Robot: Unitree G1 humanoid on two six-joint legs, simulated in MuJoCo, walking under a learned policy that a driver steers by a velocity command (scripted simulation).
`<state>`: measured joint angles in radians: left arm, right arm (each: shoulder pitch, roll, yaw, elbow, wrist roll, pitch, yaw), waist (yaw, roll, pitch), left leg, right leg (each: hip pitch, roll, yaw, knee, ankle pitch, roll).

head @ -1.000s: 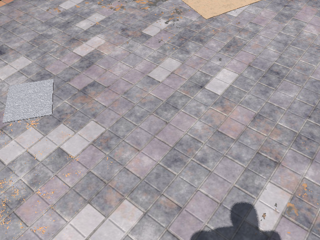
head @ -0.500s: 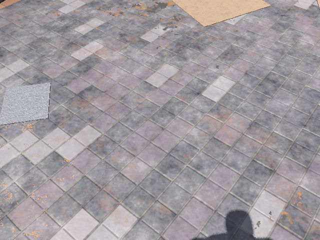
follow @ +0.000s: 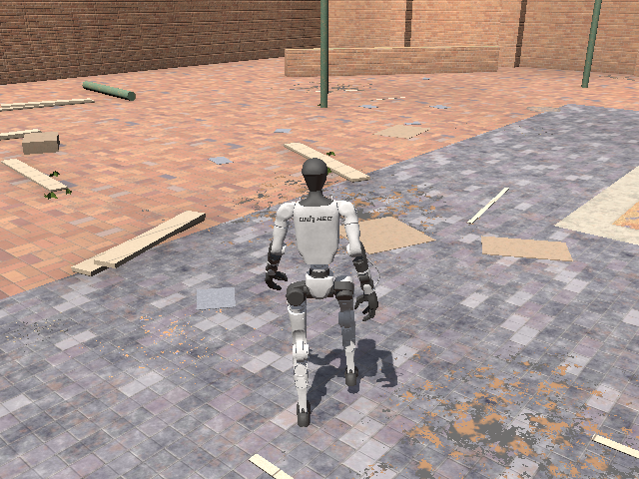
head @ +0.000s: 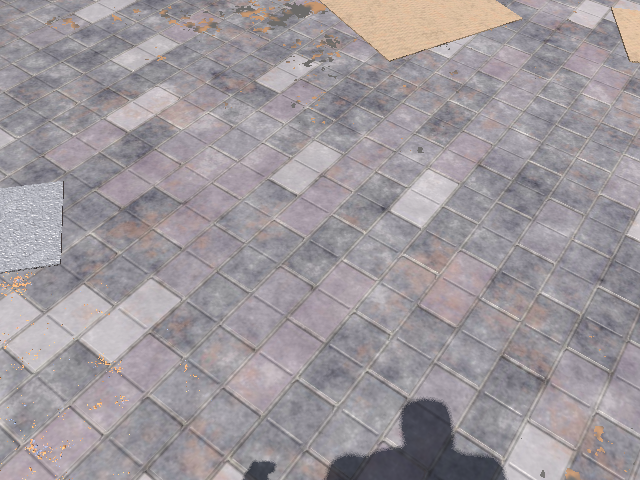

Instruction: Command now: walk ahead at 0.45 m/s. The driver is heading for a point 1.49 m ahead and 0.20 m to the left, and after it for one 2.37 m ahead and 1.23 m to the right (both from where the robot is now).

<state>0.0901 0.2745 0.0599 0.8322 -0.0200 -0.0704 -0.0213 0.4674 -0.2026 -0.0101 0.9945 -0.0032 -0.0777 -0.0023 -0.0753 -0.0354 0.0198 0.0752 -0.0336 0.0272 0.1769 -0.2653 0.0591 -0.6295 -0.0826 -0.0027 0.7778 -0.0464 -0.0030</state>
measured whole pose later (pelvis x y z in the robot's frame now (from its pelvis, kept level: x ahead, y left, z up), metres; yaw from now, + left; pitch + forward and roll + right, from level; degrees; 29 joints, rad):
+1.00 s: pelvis +0.57 +0.06 +0.00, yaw +16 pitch +2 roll +0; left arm 0.11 0.31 0.04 0.81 0.01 -0.10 0.00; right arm 0.32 -0.26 -0.05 0.76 0.00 -0.07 0.01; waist -0.04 -0.03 0.03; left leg -0.17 -0.11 -0.05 0.30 -0.15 0.10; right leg -0.66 -0.11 0.07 0.89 -0.14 0.03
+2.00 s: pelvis +1.12 +0.22 +0.00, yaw +12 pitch +1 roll +1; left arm 0.25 0.31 0.06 0.86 -0.03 -0.03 0.00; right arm 0.27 -0.25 -0.06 0.80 -0.02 -0.10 0.02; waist -0.02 -0.05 0.02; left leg -0.17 -0.02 0.13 0.33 -0.17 0.05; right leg -0.61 -0.09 0.06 1.10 -0.25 0.00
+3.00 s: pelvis +1.68 +0.21 +0.00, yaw -24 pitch +1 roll +2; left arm 0.27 0.31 0.08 0.69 -0.03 -0.01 0.01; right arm 0.24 -0.26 -0.06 0.78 -0.01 -0.10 0.01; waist -0.02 -0.05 0.03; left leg -0.22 -0.02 0.08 0.39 -0.19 0.03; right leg -0.56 -0.05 0.06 1.15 -0.33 -0.01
